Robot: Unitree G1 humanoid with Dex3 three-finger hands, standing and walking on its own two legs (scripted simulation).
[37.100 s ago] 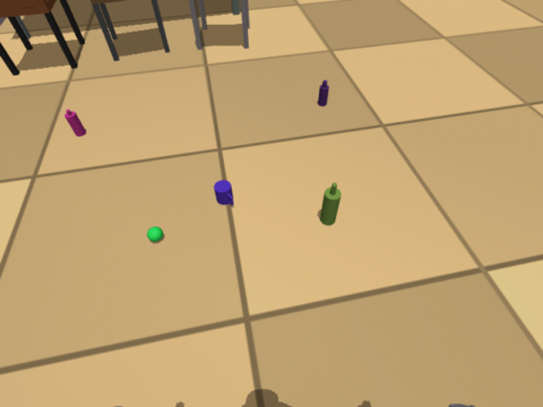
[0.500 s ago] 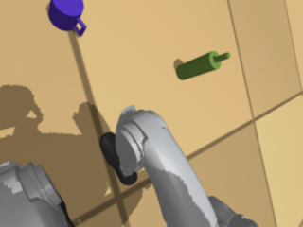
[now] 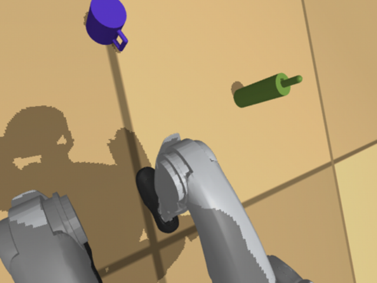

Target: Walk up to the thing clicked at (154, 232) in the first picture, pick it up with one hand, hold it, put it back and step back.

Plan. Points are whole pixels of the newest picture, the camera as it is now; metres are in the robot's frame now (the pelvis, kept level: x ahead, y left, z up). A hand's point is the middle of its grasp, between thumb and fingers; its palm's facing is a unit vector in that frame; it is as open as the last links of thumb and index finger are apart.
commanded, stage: withdraw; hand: left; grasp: from above
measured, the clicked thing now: out of the picture +0.51 +0.27 -0.30
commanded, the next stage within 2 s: home in 0.62 s
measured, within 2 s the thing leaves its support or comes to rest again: neither
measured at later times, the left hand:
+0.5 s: hand out of the picture +0.47 +0.26 -0.14, palm faces -0.49 -0.11 -0.87, open 13.8 cm
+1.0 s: hand out of the picture +0.48 +0.30 -0.09, palm faces -0.36 -0.27 -0.89, open 12.0 cm
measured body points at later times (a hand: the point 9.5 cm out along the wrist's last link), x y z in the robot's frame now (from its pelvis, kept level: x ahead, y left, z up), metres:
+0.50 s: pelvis -0.01 -0.01 +0.02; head +0.22 +0.08 +0.39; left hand +0.49 +0.26 -0.09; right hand +0.08 -0.29 -0.07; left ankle +0.06 +0.11 -0.30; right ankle +0.14 -0.12 -0.30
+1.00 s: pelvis +0.01 +0.00 +0.04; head +0.24 +0.07 +0.42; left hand +0.50 +0.31 -0.04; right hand +0.07 -0.26 -0.07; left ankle +0.06 +0.11 -0.30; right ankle +0.14 -0.12 -0.30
